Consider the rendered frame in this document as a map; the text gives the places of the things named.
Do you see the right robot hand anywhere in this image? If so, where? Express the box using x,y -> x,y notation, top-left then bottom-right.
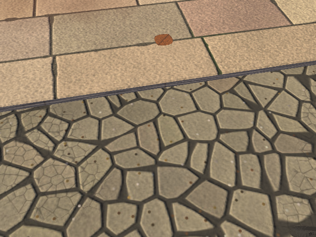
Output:
289,226 -> 316,237

